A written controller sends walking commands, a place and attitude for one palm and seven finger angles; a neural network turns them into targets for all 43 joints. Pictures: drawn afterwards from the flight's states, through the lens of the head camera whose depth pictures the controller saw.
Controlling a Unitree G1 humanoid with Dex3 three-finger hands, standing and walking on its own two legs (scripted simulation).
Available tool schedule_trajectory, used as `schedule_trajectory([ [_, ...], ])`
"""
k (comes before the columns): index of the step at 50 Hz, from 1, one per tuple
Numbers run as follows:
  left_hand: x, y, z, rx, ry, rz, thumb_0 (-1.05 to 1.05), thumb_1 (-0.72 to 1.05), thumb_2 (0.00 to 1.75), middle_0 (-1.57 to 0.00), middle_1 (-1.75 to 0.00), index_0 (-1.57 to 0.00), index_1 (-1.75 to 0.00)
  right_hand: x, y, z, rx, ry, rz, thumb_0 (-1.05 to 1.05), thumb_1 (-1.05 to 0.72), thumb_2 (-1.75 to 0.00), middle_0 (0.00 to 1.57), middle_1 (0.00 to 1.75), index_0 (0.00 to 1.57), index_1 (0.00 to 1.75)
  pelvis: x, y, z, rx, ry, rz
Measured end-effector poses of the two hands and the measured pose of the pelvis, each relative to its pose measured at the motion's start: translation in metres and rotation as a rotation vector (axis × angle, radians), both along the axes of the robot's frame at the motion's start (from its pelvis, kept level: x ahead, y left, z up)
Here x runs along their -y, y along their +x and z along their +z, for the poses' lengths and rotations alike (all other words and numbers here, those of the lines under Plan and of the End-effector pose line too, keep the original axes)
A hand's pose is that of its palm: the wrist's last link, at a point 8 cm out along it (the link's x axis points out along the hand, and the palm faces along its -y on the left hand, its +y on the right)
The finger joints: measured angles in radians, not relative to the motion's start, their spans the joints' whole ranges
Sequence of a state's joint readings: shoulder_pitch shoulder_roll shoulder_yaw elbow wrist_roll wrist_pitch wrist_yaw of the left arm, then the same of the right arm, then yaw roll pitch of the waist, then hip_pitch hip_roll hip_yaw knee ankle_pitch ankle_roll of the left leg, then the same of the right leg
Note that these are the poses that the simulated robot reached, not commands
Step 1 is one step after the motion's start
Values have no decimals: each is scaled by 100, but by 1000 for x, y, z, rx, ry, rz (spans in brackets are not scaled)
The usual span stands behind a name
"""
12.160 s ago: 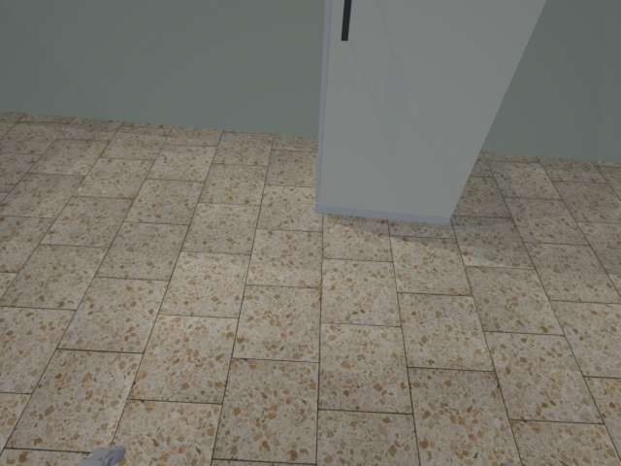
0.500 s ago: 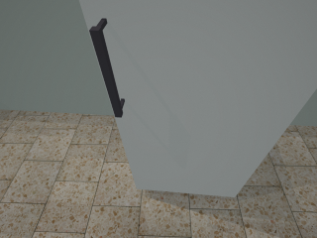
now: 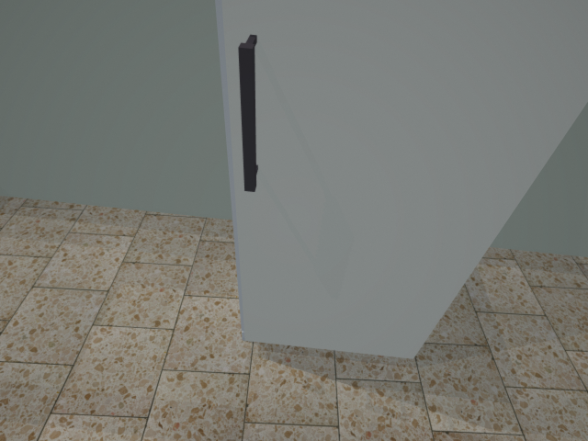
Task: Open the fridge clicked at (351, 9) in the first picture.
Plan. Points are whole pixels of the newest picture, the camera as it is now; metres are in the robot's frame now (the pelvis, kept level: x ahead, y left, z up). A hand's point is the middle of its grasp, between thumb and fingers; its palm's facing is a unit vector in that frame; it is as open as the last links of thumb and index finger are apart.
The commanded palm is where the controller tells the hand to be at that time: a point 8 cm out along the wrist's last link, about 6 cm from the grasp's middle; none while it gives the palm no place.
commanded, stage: come to a stop and stand still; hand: left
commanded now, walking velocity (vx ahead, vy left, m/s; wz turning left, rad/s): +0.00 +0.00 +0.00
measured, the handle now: (251, 121) +0.56 +0.11 +0.18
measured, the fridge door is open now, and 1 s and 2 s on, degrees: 0 0 0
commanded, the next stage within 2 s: look again from close up in 1.18 s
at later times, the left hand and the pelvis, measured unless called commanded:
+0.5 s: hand out of the picture -0.08 +0.27 -0.15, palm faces +0.00 -0.96 -0.28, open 7.4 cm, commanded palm none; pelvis -0.13 +0.05 +0.01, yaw -3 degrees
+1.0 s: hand out of the picture -0.17 +0.27 -0.18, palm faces -0.03 -0.99 -0.11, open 7.4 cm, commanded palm none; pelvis -0.15 +0.11 +0.01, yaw -3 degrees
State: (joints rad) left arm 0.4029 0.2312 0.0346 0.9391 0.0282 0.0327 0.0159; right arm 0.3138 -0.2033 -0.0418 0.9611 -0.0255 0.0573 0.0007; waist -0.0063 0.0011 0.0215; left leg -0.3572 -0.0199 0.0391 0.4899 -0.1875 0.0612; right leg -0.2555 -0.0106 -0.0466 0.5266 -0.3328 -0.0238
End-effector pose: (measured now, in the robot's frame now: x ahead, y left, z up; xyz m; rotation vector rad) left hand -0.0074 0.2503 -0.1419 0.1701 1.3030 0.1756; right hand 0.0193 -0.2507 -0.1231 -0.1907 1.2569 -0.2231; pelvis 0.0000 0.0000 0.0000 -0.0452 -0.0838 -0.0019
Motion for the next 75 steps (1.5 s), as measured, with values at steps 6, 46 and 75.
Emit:
schedule_trajectory([
  [6,-22,-67,-9,-93,23,57,1,90,90,-20,-30,-20,-30,-2,-26,-2,12,-19,-24,1,-91,-90,21,30,20,30,-13,-32,-6,16,11,5],
  [46,-53,-194,-15,-178,-136,19,1,90,90,-20,-30,-20,-30,-131,-205,-11,-117,55,-87,1,-91,-90,20,30,20,30,-103,-151,-3,-53,28,-41],
  [75,-36,-50,-3,82,-53,-58,0,93,90,-20,-30,-20,-30,-87,-157,-17,-109,50,-76,1,-91,-90,20,30,20,30,-69,-132,-3,-80,8,-27],
])
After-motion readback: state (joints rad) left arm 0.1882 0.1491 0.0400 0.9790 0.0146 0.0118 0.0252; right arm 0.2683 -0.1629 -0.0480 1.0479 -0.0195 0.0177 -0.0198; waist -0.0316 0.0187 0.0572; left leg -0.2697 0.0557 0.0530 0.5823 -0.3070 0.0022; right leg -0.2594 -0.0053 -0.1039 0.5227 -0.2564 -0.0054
